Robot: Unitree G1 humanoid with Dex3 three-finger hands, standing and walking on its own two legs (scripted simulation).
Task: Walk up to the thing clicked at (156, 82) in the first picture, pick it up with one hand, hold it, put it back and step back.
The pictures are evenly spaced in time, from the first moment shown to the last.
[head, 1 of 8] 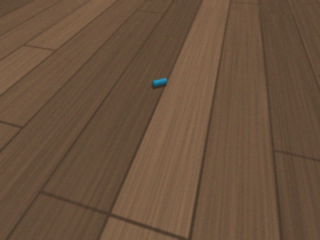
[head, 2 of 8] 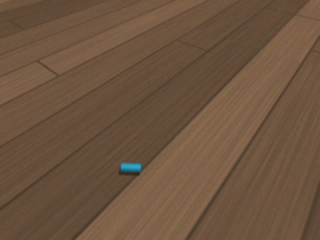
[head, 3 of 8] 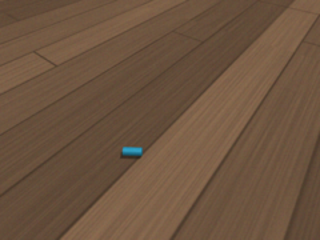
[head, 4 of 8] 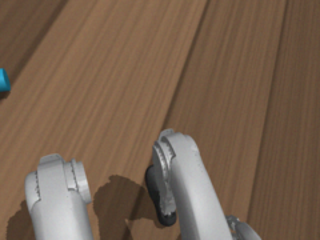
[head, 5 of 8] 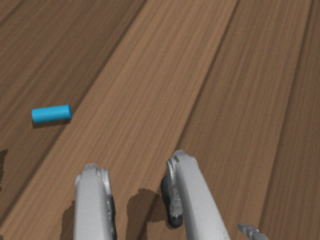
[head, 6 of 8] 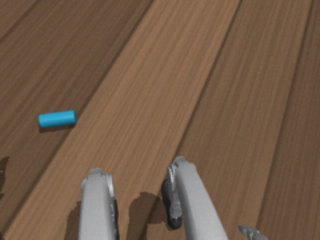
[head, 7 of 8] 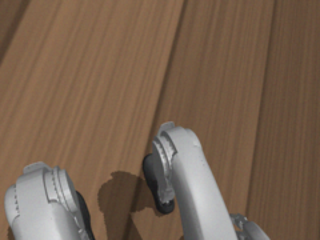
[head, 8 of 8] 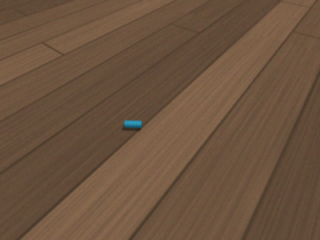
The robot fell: no
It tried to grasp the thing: yes
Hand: left
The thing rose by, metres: 0.00
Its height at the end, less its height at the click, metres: +0.00
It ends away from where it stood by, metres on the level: 0.00
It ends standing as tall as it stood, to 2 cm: yes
